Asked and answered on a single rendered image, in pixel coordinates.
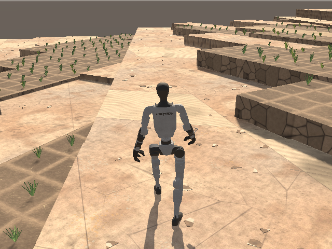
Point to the left robot upper arm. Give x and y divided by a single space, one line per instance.
145 119

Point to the robot left forearm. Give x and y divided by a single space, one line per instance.
139 141

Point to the robot left thigh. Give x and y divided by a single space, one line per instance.
154 153

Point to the right robot upper arm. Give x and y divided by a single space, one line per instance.
183 115

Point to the robot left hand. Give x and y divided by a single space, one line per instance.
135 154

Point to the left robot foot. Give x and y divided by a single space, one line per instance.
158 190

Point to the robot right forearm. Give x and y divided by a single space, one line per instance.
191 132

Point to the robot right hand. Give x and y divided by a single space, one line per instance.
191 142

